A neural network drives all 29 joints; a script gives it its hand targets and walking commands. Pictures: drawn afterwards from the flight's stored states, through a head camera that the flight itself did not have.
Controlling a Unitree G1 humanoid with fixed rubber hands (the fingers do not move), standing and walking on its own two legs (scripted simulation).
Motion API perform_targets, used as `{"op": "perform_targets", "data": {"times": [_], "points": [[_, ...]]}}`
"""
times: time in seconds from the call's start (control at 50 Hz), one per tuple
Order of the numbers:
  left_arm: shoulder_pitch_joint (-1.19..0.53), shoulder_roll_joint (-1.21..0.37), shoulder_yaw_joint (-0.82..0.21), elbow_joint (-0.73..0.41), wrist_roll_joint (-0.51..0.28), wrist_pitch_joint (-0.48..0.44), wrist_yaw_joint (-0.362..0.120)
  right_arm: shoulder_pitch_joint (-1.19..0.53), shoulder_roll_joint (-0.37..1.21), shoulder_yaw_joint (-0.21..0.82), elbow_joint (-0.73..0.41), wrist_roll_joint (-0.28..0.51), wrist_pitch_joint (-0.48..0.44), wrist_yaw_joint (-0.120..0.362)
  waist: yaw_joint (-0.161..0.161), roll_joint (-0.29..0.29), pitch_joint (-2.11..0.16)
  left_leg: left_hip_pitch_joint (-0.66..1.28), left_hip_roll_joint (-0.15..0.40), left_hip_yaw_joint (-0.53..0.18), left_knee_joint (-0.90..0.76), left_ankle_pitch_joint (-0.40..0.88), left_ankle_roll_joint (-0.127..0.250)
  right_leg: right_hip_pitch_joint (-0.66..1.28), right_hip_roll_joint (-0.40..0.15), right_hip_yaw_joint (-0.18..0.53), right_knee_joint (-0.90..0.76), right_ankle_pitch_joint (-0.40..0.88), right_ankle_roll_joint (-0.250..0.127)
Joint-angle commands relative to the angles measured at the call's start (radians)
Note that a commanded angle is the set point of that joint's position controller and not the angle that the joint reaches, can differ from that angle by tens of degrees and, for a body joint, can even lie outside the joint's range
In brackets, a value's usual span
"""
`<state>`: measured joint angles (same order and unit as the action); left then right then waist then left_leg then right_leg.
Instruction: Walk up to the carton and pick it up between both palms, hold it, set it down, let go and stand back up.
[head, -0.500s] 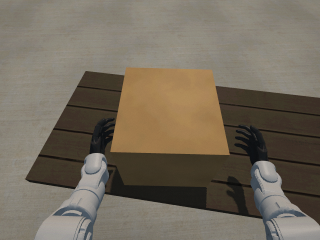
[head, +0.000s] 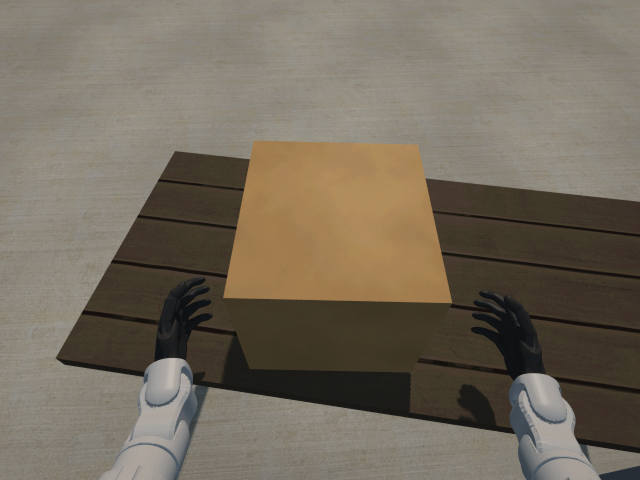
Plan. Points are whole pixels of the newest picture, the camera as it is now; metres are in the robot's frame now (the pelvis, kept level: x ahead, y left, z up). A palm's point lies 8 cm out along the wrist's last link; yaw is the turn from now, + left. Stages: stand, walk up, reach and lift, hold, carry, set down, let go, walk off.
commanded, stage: set down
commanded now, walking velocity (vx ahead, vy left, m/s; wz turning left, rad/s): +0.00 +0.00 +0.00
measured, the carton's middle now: (333, 257) +0.44 -0.02 -0.02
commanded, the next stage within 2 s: let go in 2.00 s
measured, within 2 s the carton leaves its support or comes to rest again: neither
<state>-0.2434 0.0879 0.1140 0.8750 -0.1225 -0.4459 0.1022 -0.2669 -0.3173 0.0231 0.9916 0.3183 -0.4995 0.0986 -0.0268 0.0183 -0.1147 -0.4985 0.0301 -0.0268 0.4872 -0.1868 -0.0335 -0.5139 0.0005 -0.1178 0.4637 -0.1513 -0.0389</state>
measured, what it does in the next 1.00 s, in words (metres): stands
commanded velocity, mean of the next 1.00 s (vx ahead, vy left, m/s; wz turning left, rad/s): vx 0.00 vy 0.00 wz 0.00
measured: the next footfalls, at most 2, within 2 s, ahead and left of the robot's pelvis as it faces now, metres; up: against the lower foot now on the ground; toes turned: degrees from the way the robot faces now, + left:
none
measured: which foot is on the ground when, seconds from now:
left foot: down 0.00-1.00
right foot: down 0.00-1.00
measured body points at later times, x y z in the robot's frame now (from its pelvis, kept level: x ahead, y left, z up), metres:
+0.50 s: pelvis +0.01 +0.01 +0.00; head +0.01 +0.01 +0.45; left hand +0.25 +0.21 -0.02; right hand +0.22 -0.25 -0.01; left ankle +0.02 +0.14 -0.73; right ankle +0.04 -0.09 -0.73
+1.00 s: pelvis +0.02 +0.00 +0.01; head +0.04 +0.01 +0.46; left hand +0.24 +0.21 -0.04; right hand +0.20 -0.26 -0.03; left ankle +0.02 +0.14 -0.73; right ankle +0.04 -0.09 -0.73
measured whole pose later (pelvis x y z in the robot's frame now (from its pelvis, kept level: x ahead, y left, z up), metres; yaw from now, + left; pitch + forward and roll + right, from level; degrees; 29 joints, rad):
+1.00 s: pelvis +0.02 +0.00 +0.01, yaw -2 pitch +2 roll +0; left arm 0.19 0.11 0.07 0.48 -0.09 -0.19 0.09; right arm 0.24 -0.31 0.02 0.52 0.30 -0.32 0.10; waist -0.03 -0.01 -0.01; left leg -0.24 0.03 0.01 0.45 -0.24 -0.03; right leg -0.28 0.00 -0.08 0.46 -0.21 -0.04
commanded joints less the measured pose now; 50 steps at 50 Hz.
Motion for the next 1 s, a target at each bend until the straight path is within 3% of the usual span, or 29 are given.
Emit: {"op": "perform_targets", "data": {"times": [0.0, 0.02, 0.04, 0.06, 0.1, 0.12, 0.14, 0.18, 0.22, 0.28, 0.34, 0.44, 0.48, 0.52, 0.54, 0.56, 0.64, 0.66, 0.7, 0.72, 0.76, 0.78, 0.82, 0.84, 0.86, 0.88, 0.9, 0.94, 0.98], "points": [[0.075, 0.157, -0.076, -0.340, 0.007, -0.009, -0.019, 0.002, -0.175, 0.006, -0.290, 0.051, -0.039, 0.004, 0.010, -0.135, -0.285, 0.219, -0.052, 0.020, -0.039, 0.134, 0.003, 0.445, 0.003, 0.197, -0.057, 0.146, 0.060], [0.053, 0.154, -0.080, -0.378, 0.025, -0.013, -0.015, 0.003, -0.177, 0.004, -0.330, 0.064, -0.042, 0.008, 0.013, -0.106, -0.317, 0.220, -0.057, 0.022, -0.046, 0.135, -0.001, 0.456, 0.003, 0.198, -0.051, 0.156, 0.059], [0.013, 0.155, -0.089, -0.333, 0.014, 0.006, -0.017, -0.048, -0.182, -0.012, -0.289, 0.044, -0.022, 0.008, 0.009, -0.119, -0.265, 0.216, -0.056, 0.028, -0.052, 0.078, 0.000, 0.404, 0.010, 0.194, -0.059, 0.081, 0.053], [0.063, 0.136, -0.114, -0.392, -0.001, 0.010, -0.017, 0.011, -0.180, -0.016, -0.334, 0.041, -0.015, 0.010, -0.009, -0.123, -0.237, 0.217, -0.055, 0.016, -0.068, 0.062, -0.002, 0.419, -0.001, 0.203, -0.072, 0.048, 0.051], [0.029, 0.154, -0.120, -0.374, -0.022, 0.022, -0.012, -0.009, -0.164, -0.026, -0.366, 0.034, 0.000, 0.012, -0.008, -0.126, -0.219, 0.195, -0.052, 0.026, -0.074, 0.006, 0.009, 0.386, 0.003, 0.196, -0.072, -0.002, 0.042], [0.138, 0.148, -0.123, -0.459, -0.001, 0.013, -0.006, 0.125, -0.159, -0.022, -0.386, 0.037, -0.004, 0.017, -0.010, -0.120, -0.190, 0.211, -0.052, 0.015, -0.078, 0.035, 0.004, 0.428, -0.003, 0.211, -0.071, 0.024, 0.040], [0.104, 0.146, -0.114, -0.423, -0.002, 0.020, -0.009, 0.081, -0.141, 0.006, -0.391, 0.043, 0.006, 0.018, 0.013, -0.115, -0.182, 0.212, -0.054, 0.025, -0.086, 0.012, 0.004, 0.410, -0.014, 0.215, -0.092, -0.024, 0.041], [0.082, 0.181, -0.116, -0.470, -0.014, 0.022, -0.002, 0.076, -0.154, -0.034, -0.449, 0.012, 0.017, 0.014, 0.000, -0.126, -0.160, 0.195, -0.053, 0.024, -0.089, -0.039, 0.004, 0.387, -0.017, 0.228, -0.096, -0.089, 0.045], [0.233, 0.163, -0.126, -0.553, -0.017, 0.036, 0.009, 0.236, -0.163, -0.029, -0.490, 0.024, 0.024, 0.025, 0.004, -0.132, -0.144, 0.254, -0.042, 0.027, -0.098, -0.002, 0.000, 0.400, -0.018, 0.231, -0.118, -0.100, 0.044], [0.146, 0.184, -0.115, -0.487, -0.027, 0.064, 0.011, 0.151, -0.120, -0.024, -0.522, 0.012, 0.064, 0.019, 0.025, -0.131, -0.072, 0.219, -0.046, 0.039, -0.125, -0.118, 0.013, 0.340, -0.028, 0.238, -0.143, -0.251, 0.040], [0.263, 0.186, -0.119, -0.561, -0.036, 0.074, 0.011, 0.262, -0.111, -0.031, -0.642, -0.011, 0.054, 0.009, 0.015, -0.180, -0.095, 0.259, -0.049, 0.047, -0.105, -0.029, 0.013, 0.383, -0.034, 0.250, -0.149, -0.150, 0.051], [0.320, 0.170, -0.128, -0.638, -0.003, 0.112, 0.014, 0.330, -0.090, -0.035, -0.629, 0.003, 0.081, 0.020, 0.014, -0.098, -0.056, 0.306, -0.037, 0.036, -0.135, -0.031, 0.010, 0.372, -0.021, 0.222, -0.151, -0.123, 0.030], [0.384, 0.169, -0.116, -0.586, 0.017, 0.136, 0.009, 0.400, -0.082, -0.026, -0.601, -0.015, 0.095, 0.013, 0.010, -0.118, 0.019, 0.289, -0.048, 0.047, -0.133, -0.025, 0.016, 0.395, -0.026, 0.240, -0.156, -0.107, 0.033], [0.380, 0.162, -0.117, -0.673, 0.001, 0.137, 0.013, 0.392, -0.088, -0.038, -0.698, -0.001, 0.090, 0.022, 0.030, -0.122, -0.047, 0.318, -0.048, 0.043, -0.129, -0.004, 0.013, 0.404, -0.025, 0.236, -0.154, -0.113, 0.033], [0.394, 0.154, -0.133, -0.670, 0.002, 0.143, 0.014, 0.387, -0.088, -0.040, -0.668, -0.008, 0.090, 0.025, 0.020, -0.111, -0.012, 0.315, -0.038, 0.031, -0.136, 0.017, 0.014, 0.378, -0.014, 0.223, -0.144, -0.062, 0.027], [0.380, 0.164, -0.131, -0.623, -0.004, 0.151, 0.006, 0.389, -0.082, -0.041, -0.654, -0.018, 0.103, 0.020, -0.003, -0.142, 0.008, 0.312, -0.042, 0.040, -0.134, -0.057, 0.022, 0.377, -0.026, 0.240, -0.160, -0.133, 0.033], [0.390, 0.168, -0.123, -0.594, 0.022, 0.181, -0.003, 0.423, -0.059, -0.047, -0.639, -0.061, 0.136, 0.011, 0.004, -0.128, 0.062, 0.299, -0.043, 0.043, -0.147, -0.060, 0.019, 0.377, -0.034, 0.240, -0.165, -0.145, 0.035], [0.409, 0.190, -0.124, -0.678, 0.012, 0.172, 0.005, 0.455, -0.050, -0.048, -0.698, -0.047, 0.122, 0.007, -0.003, -0.100, 0.025, 0.311, -0.042, 0.044, -0.144, -0.024, 0.015, 0.415, -0.031, 0.230, -0.155, -0.081, 0.032], [0.417, 0.173, -0.106, -0.661, 0.045, 0.174, 0.012, 0.466, -0.046, -0.035, -0.669, -0.050, 0.128, 0.016, 0.027, -0.090, 0.032, 0.313, -0.044, 0.046, -0.141, 0.003, 0.015, 0.385, -0.023, 0.234, -0.152, -0.079, 0.036], [0.421, 0.161, -0.119, -0.617, 0.037, 0.192, 0.002, 0.440, -0.079, -0.066, -0.668, -0.075, 0.135, 0.012, 0.013, -0.127, 0.039, 0.315, -0.042, 0.042, -0.144, -0.015, 0.015, 0.384, -0.022, 0.233, -0.155, -0.086, 0.039], [0.446, 0.179, -0.127, -0.699, 0.021, 0.182, 0.008, 0.455, -0.079, -0.074, -0.703, -0.070, 0.118, 0.009, 0.016, -0.121, -0.008, 0.333, -0.036, 0.040, -0.129, 0.054, 0.015, 0.412, -0.003, 0.205, -0.130, 0.020, 0.030], [0.442, 0.185, -0.108, -0.616, 0.025, 0.183, -0.008, 0.475, -0.061, -0.062, -0.677, -0.082, 0.119, 0.003, 0.006, -0.162, 0.001, 0.312, -0.047, 0.048, -0.121, 0.029, 0.023, 0.443, -0.021, 0.232, -0.140, 0.050, 0.044], [0.416, 0.172, -0.102, -0.623, 0.052, 0.200, -0.003, 0.448, -0.056, -0.052, -0.654, -0.095, 0.138, 0.009, 0.029, -0.122, -0.004, 0.307, -0.042, 0.048, -0.133, 0.005, 0.013, 0.436, -0.028, 0.246, -0.148, -0.063, 0.044], [0.433, 0.182, -0.110, -0.642, 0.042, 0.198, -0.007, 0.473, -0.037, -0.054, -0.694, -0.095, 0.132, 0.002, 0.021, -0.138, -0.001, 0.298, -0.040, 0.040, -0.129, 0.024, 0.020, 0.446, -0.025, 0.242, -0.143, -0.003, 0.045], [0.429, 0.180, -0.113, -0.579, 0.045, 0.221, -0.014, 0.454, -0.049, -0.051, -0.631, -0.109, 0.148, -0.002, 0.019, -0.135, 0.010, 0.304, -0.043, 0.053, -0.136, 0.011, 0.018, 0.446, -0.029, 0.245, -0.140, 0.042, 0.055], [0.413, 0.203, -0.114, -0.638, 0.025, 0.203, -0.016, 0.458, -0.037, -0.054, -0.684, -0.101, 0.137, -0.010, 0.012, -0.161, -0.030, 0.299, -0.050, 0.053, -0.128, 0.032, 0.029, 0.468, -0.019, 0.232, -0.125, 0.086, 0.054], [0.451, 0.193, -0.100, -0.610, 0.050, 0.213, -0.018, 0.486, -0.035, -0.041, -0.647, -0.103, 0.139, -0.012, 0.026, -0.117, -0.002, 0.294, -0.050, 0.049, -0.142, 0.053, 0.022, 0.486, -0.014, 0.219, -0.120, 0.119, 0.042], [0.465, 0.183, -0.100, -0.568, 0.050, 0.243, -0.036, 0.488, -0.035, -0.056, -0.601, -0.123, 0.153, -0.017, 0.014, -0.123, 0.031, 0.314, -0.047, 0.056, -0.143, 0.057, 0.019, 0.454, -0.007, 0.216, -0.130, 0.112, 0.041], [0.470, 0.189, -0.077, -0.521, 0.079, 0.259, -0.047, 0.507, -0.010, -0.012, -0.573, -0.131, 0.164, -0.020, 0.039, -0.137, 0.018, 0.282, -0.054, 0.056, -0.139, 0.043, 0.026, 0.516, -0.026, 0.241, -0.126, 0.138, 0.057]]}}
